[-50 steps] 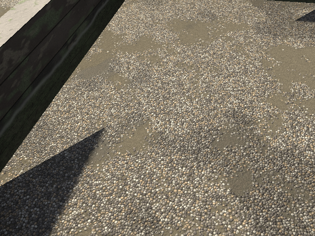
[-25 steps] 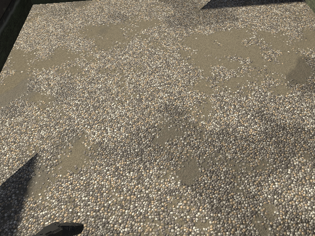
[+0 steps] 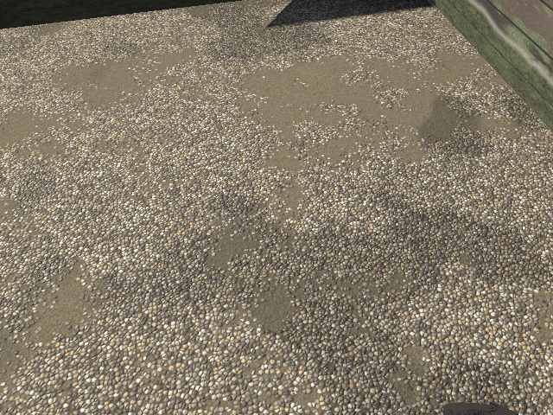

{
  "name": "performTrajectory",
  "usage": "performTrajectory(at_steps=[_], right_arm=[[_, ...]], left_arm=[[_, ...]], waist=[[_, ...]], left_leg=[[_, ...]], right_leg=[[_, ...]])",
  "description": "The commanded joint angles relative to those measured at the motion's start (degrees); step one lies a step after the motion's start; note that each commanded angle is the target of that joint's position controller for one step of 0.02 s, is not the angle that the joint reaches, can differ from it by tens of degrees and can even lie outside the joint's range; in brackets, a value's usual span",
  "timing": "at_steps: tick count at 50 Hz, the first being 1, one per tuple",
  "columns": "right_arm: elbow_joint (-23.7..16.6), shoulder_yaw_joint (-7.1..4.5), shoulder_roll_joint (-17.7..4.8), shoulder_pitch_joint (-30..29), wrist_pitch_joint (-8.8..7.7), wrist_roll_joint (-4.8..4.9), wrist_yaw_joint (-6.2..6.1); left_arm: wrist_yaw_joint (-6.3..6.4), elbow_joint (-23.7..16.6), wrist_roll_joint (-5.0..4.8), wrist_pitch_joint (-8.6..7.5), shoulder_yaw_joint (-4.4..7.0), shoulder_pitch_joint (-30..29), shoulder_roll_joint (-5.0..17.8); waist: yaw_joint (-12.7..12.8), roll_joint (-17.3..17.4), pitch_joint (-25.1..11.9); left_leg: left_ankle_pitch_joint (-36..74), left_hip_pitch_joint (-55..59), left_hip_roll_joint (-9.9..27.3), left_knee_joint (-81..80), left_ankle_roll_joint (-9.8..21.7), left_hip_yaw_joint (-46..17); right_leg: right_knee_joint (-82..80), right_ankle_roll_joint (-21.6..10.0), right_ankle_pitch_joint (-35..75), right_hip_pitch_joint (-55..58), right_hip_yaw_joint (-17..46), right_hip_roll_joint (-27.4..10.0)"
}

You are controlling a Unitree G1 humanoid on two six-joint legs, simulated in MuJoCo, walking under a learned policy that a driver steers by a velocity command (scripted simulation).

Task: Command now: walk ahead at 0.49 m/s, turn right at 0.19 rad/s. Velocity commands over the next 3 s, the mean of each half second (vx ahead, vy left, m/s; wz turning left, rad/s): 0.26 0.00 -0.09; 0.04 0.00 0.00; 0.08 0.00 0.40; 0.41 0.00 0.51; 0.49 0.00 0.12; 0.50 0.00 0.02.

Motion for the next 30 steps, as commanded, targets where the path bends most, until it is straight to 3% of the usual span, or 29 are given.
performTrajectory(at_steps=[1,4,10,13,19,25,26,30], right_arm=[[-4.78,-1.03,-3.56,-3.68,-1.28,-0.02,-0.04],[-4.44,-1.04,-4.0,-4.19,-1.03,0.08,-0.14],[-2.59,-0.64,-4.04,-1.91,-0.12,0.3,-0.21],[-0.56,-0.28,-4.52,0.54,-0.49,0.09,0.01],[1.77,-0.15,-5.31,0.8,-0.83,0.47,0.08],[2.92,-0.47,-6.45,1.23,0.25,0.61,-0.1],[3.0,-0.67,-7.07,1.42,0.47,0.26,-0.13],[2.74,-0.94,-7.21,1.25,1.43,0.11,-0.17]], left_arm=[[0.22,-4.95,0.13,-1.2,1.56,-4.5,5.72],[0.1,-4.44,0.46,-1.59,1.4,-3.21,4.85],[0.04,-2.43,0.56,-1.8,1.32,0.49,5.03],[0.04,-1.78,0.64,-1.59,1.38,1.03,4.91],[0.66,-0.18,0.91,-1.2,1.54,3.28,4.45],[1.63,0.55,1.06,-1.21,1.67,5.39,4.77],[1.58,-0.22,0.88,-1.14,1.47,4.31,4.07],[1.78,-0.11,1.06,-1.03,1.6,5.17,4.87]], waist=[[-0.19,-1.49,-4.07],[0.55,1.27,-4.27],[0.59,-2.45,-0.88],[0.36,-1.61,-0.29],[1.18,0.46,-1.6],[1.49,1.1,-3.22],[1.81,1.02,-3.64],[1.81,0.58,-3.93]], left_leg=[[4.14,8.92,2.27,-5.07,-0.16,-3.59],[3.18,6.78,4.35,-7.68,0.42,-4.32],[-1.74,6.28,3.41,-10.12,0.16,-3.43],[0.11,8.0,4.07,-12.19,0.46,-3.9],[12.77,9.98,5.5,-14.62,0.56,-4.27],[23.89,12.15,6.4,-13.5,1.65,-3.53],[24.28,12.28,6.28,-12.9,1.51,-3.18],[25.32,12.27,5.98,-11.64,1.78,-2.63]], right_leg=[[-10.15,-2.21,5.34,-7.22,4.64,-4.73],[-7.75,-1.47,5.39,-4.75,1.51,-3.65],[-14.2,-1.81,-1.59,-5.29,6.1,-5.42],[-16.08,-1.55,-1.16,-5.06,6.79,-6.26],[-15.13,-0.57,5.65,-1.6,4.24,-5.71],[-12.29,-0.58,8.28,-1.52,1.93,-5.51],[-12.14,-0.84,9.8,-1.34,1.63,-5.38],[-10.52,-1.25,11.86,-1.66,1.47,-5.46]])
